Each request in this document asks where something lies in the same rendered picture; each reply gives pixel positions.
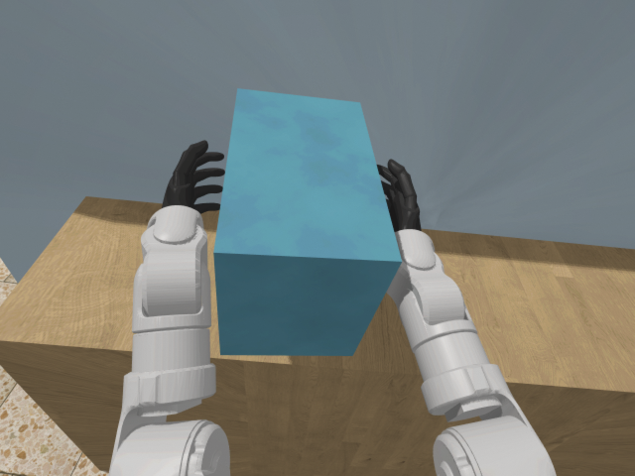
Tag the left robot forearm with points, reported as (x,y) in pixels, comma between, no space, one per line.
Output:
(171,369)

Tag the left robot hand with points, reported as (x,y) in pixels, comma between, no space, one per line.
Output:
(181,189)

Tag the right robot forearm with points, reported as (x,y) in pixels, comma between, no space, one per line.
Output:
(459,381)

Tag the left robot upper arm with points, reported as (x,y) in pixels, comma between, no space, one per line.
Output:
(173,448)

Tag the carton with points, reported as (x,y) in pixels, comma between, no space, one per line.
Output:
(305,249)

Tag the pedestal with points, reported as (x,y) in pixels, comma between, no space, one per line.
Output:
(557,318)

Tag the right robot hand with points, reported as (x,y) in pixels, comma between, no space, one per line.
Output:
(402,204)

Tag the right robot upper arm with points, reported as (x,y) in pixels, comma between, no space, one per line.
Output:
(502,446)

